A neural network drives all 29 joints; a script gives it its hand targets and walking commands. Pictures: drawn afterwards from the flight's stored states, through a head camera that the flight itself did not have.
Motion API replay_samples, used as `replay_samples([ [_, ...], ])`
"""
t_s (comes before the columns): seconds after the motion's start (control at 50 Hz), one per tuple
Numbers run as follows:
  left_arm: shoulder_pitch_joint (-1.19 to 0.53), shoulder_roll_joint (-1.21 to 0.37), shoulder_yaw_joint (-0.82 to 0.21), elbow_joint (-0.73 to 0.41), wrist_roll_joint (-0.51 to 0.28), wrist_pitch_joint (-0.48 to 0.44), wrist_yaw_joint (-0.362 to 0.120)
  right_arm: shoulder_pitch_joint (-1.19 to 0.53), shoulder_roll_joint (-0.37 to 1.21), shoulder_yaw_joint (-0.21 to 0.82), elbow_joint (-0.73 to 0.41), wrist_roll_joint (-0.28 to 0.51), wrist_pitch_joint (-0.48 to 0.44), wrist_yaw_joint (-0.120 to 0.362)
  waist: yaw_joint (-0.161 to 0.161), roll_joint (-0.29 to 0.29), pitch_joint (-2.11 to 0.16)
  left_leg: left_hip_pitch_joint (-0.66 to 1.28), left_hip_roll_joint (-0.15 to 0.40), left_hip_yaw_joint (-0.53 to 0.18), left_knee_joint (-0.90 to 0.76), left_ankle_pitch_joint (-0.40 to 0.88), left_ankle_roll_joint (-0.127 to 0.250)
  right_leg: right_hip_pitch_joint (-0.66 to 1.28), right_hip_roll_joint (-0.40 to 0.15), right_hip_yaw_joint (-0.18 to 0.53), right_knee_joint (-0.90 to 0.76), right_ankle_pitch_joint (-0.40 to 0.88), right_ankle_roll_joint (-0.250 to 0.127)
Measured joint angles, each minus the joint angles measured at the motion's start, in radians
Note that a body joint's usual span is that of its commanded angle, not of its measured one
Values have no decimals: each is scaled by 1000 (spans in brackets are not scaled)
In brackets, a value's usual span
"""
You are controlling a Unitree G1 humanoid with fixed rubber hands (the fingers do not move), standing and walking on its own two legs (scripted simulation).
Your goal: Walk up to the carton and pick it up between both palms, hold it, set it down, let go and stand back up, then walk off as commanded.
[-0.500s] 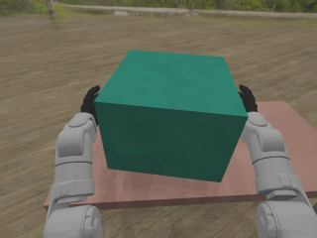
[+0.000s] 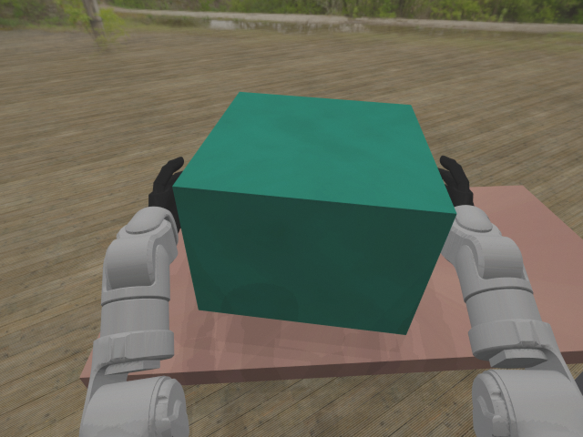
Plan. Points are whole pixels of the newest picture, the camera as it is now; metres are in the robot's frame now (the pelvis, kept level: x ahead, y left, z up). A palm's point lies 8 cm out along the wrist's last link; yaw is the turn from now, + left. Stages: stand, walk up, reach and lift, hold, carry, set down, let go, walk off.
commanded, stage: hold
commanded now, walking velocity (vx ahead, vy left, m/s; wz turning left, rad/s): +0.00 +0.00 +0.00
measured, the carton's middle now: (313, 199) +0.44 -0.02 +0.17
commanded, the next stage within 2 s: set down in 0.58 s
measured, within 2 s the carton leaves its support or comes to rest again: neither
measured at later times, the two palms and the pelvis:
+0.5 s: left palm (165, 214) +0.36 +0.18 +0.21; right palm (455, 212) +0.36 -0.21 +0.20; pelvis +0.00 +0.00 +0.00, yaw +0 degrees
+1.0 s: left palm (164, 224) +0.38 +0.20 +0.17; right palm (432, 212) +0.38 -0.19 +0.18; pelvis +0.01 +0.00 +0.00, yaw +0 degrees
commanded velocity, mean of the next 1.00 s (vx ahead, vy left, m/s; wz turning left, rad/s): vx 0.00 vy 0.00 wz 0.00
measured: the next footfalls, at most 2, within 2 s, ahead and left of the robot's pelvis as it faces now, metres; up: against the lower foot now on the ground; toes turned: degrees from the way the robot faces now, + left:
none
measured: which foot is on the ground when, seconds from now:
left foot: down 0.00-1.00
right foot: down 0.00-1.00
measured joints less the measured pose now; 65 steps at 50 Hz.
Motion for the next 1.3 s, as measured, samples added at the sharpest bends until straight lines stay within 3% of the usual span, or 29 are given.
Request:
replay_samples([
  [0.68, 0, 0, 8, 0, 3, -6, -3, -1, 4, 0, -3, 0, -5, 1, 0, -2, 5, 8, 0, 0, 0, 0, 2, 11, 0, 0, -5, 2, 0],
  [0.78, 0, -6, 45, 17, 26, -87, -32, -6, 20, -6, 7, -7, -81, 14, 0, -8, 8, 9, 0, 0, -1, 0, 2, 11, 0, 0, -5, 1, 0],
  [0.84, 0, -9, 84, 72, 57, -165, -70, -13, 61, -48, 46, -53, -152, 45, 0, -15, 16, 20, 0, 0, -8, 0, 3, 19, 0, 0, -5, -4, 0],
  [0.92, 0, 2, 100, 141, 71, -232, -90, -13, 113, -97, 91, -109, -233, 52, 0, -28, 51, 41, -1, 0, -15, -4, 3, 37, -1, 0, -5, -11, 0],
  [1.1, -1, 10, 18, 155, 71, -339, -59, 7, 112, -104, 103, -114, -359, 8, 0, -35, 117, 44, -2, 0, -16, -20, 0, 46, -2, -1, -19, -19, 0],
  [1.3, 1, 11, -23, 156, 71, -341, -47, 53, 103, -101, 82, -114, -376, 8, 0, -35, 121, 77, -2, 0, -16, -45, 0, 88, -2, -1, -36, -34, 0],
])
